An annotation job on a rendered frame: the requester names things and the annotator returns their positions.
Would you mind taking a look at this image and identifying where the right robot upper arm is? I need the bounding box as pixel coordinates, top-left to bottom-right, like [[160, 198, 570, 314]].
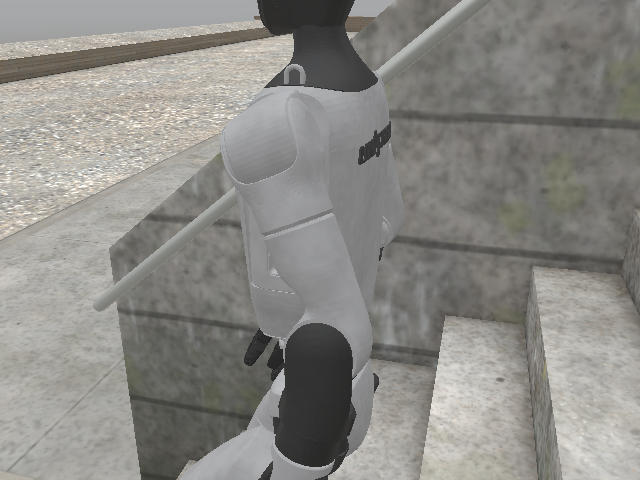
[[372, 71, 405, 248]]

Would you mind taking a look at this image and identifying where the robot left thigh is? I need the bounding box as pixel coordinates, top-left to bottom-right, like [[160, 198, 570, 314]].
[[179, 426, 276, 480]]

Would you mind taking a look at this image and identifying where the left robot upper arm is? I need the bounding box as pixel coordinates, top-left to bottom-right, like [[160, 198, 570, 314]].
[[220, 88, 373, 378]]

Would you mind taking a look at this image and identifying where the left robot forearm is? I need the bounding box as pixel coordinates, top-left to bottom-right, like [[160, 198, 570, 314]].
[[260, 323, 357, 480]]

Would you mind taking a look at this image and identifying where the robot torso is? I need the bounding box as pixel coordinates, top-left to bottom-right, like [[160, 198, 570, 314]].
[[235, 64, 391, 475]]

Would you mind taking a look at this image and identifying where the robot right hand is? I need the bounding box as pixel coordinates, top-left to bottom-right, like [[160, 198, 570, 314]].
[[244, 328, 285, 381]]

